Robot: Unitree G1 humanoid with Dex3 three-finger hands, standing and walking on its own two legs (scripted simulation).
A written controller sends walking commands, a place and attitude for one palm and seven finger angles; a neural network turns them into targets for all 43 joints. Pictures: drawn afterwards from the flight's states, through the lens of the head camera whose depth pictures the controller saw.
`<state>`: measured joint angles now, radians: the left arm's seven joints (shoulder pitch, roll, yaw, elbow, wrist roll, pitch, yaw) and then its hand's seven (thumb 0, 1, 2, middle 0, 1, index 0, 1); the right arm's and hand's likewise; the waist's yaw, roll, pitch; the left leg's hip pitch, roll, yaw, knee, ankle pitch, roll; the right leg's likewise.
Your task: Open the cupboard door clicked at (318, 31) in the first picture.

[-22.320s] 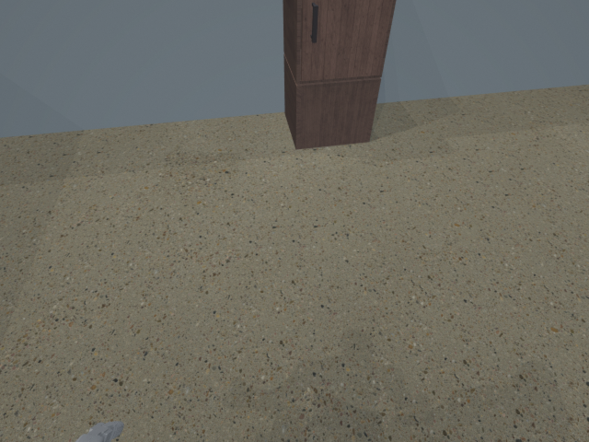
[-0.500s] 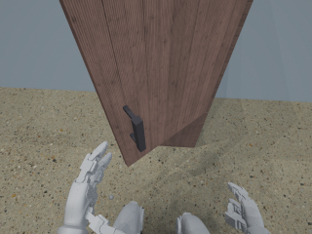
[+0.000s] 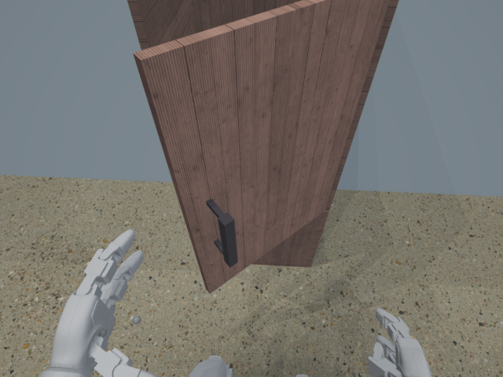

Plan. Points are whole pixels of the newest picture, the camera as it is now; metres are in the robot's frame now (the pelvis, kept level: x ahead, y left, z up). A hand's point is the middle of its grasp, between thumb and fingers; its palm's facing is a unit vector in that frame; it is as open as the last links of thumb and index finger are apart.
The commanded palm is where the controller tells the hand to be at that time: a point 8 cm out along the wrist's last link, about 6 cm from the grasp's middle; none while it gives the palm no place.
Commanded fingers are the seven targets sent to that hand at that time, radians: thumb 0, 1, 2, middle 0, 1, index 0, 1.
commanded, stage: draw the hand back to the body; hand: left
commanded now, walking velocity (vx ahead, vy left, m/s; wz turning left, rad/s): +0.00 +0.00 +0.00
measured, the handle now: (222, 234) +0.36 +0.07 +0.01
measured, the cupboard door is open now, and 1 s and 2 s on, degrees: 41 41 41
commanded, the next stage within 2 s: step back with the hand held close in 1.18 s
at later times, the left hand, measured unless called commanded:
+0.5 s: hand (32, 267) +0.21 +0.25 +0.17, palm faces +0.29 -0.88 -0.37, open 12.7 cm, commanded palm +0.17 +0.30 +0.20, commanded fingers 0.00 0.41 0.69 -0.18 -0.30 -0.18 -0.30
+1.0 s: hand out of the picture +0.23 +0.28 +0.24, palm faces +0.44 -0.81 -0.39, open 7.6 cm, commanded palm +0.17 +0.32 +0.26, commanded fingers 0.00 0.90 0.90 -0.20 -0.30 -0.20 -0.30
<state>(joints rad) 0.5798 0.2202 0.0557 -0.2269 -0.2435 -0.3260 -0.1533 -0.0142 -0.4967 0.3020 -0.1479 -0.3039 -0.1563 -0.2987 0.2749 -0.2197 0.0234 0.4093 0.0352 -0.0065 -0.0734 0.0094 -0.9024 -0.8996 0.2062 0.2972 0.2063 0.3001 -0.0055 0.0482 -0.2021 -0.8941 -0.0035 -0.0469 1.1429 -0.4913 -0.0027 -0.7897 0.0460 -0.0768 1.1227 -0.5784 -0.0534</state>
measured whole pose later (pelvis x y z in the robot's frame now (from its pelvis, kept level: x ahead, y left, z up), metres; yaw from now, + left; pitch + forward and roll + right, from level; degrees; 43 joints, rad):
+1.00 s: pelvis +0.03 +0.02 +0.09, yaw -1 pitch -2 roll +0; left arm 0.49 0.34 0.33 -0.40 -0.08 -0.05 0.13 0.01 0.84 0.88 -0.20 -0.30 -0.21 -0.30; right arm 0.21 -0.24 0.03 0.59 0.02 -0.08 -0.08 0.01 -0.90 -0.90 0.21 0.30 0.21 0.30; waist 0.05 0.06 -0.03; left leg -0.21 -0.03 0.00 0.50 -0.26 0.03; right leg -0.11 0.02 -0.01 0.46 -0.32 -0.02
